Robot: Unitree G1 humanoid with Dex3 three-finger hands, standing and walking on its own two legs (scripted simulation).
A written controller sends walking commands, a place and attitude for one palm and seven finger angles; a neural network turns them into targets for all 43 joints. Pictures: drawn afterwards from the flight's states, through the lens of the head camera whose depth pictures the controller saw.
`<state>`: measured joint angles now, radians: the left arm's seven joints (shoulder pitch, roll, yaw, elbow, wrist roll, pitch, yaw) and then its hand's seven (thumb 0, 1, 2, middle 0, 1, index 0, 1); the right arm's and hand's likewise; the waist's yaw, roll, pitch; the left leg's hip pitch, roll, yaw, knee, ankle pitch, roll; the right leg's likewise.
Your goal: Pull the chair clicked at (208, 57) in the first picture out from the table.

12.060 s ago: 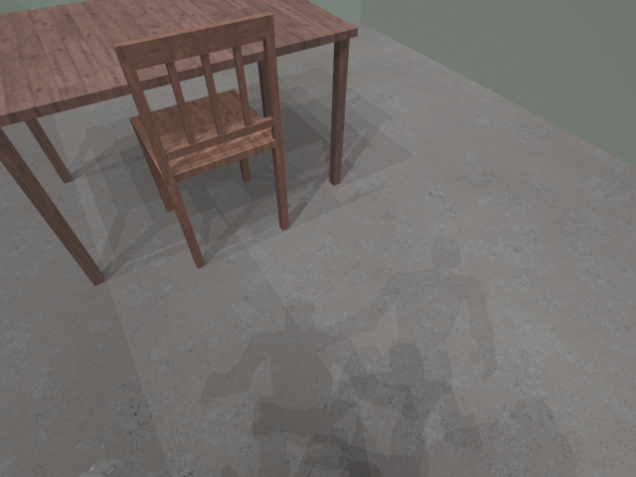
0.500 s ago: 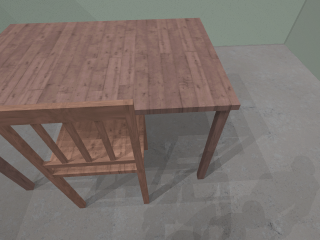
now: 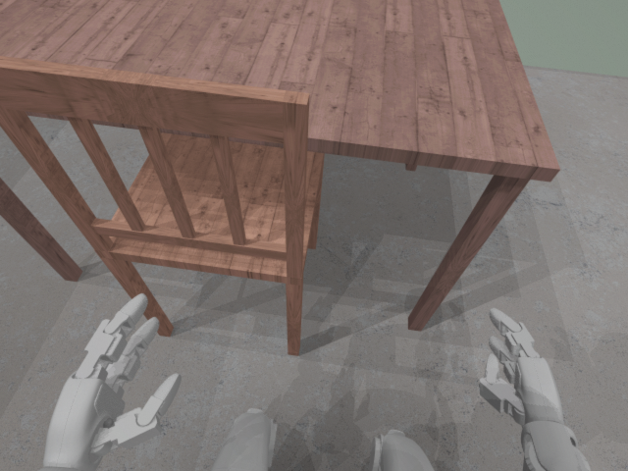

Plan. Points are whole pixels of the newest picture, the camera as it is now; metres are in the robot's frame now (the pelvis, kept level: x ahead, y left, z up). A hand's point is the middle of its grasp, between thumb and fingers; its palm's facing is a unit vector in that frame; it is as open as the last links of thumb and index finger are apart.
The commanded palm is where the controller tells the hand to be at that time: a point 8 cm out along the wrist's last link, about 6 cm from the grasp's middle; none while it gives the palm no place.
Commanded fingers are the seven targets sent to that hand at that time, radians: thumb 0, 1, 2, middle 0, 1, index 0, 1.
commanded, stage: raise the hand toward the chair's back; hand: left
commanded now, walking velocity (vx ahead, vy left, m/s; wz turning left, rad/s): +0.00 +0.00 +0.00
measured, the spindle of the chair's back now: (171, 187) +0.48 +0.29 +0.02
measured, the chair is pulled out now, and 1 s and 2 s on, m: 0.00 0.00 0.00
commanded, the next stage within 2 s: aim the fingers beside a spindle in 1.60 s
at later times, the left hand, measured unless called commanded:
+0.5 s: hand (153, 353) +0.22 +0.21 +0.05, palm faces -0.04 -1.00 -0.04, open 14.2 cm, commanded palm +0.20 +0.27 +0.07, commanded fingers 0.00 -0.29 0.39 -0.08 -0.11 -0.08 -0.11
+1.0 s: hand (138, 325) +0.24 +0.23 +0.07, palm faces -0.02 -1.00 -0.06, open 16.9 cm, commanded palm +0.23 +0.28 +0.08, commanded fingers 0.00 -0.50 0.30 -0.06 -0.08 -0.06 -0.08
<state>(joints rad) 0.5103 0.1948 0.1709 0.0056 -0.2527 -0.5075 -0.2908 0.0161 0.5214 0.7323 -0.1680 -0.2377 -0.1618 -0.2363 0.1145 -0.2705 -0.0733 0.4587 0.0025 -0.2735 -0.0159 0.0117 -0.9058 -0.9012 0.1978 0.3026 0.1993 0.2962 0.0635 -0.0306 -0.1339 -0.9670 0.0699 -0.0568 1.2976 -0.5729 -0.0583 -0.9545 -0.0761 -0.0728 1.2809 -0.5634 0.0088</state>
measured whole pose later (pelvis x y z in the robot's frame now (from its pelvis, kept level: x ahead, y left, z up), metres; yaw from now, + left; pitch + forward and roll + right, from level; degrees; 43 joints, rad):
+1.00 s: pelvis +0.01 +0.03 +0.02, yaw +0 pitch +16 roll -3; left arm 0.33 0.27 0.23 -0.03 -0.28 -0.32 -0.32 -0.01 -0.48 0.30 -0.07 -0.08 -0.06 -0.08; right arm 0.22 -0.22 0.02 0.51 0.01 -0.21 -0.04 0.01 -0.90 -0.90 0.21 0.30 0.21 0.30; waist 0.02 0.02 -0.15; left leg -0.96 0.06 -0.05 1.23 -0.56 -0.02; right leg -0.92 -0.08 -0.07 1.17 -0.52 0.04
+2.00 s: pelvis +0.01 +0.01 +0.02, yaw +0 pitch +17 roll -2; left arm 0.20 0.25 0.21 0.09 -0.27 -0.35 -0.31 -0.01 -0.49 0.30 -0.07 -0.08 -0.06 -0.08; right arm 0.23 -0.25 0.00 0.53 0.02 -0.20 -0.05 0.01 -0.90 -0.90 0.20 0.30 0.20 0.30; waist -0.01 0.02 -0.15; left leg -0.97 0.07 -0.05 1.22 -0.55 -0.04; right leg -0.95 -0.07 -0.06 1.18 -0.52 0.03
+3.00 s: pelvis +0.00 +0.01 -0.01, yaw -1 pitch +22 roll -1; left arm -0.06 0.23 0.17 0.30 -0.20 -0.40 -0.21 -0.01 -0.49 0.30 -0.07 -0.08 -0.06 -0.08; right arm 0.22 -0.25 0.00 0.55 0.00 -0.12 -0.02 0.01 -0.90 -0.90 0.20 0.30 0.20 0.30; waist -0.03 0.02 -0.16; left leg -1.13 0.06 -0.04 1.32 -0.57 -0.04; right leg -1.12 -0.07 -0.04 1.30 -0.55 0.03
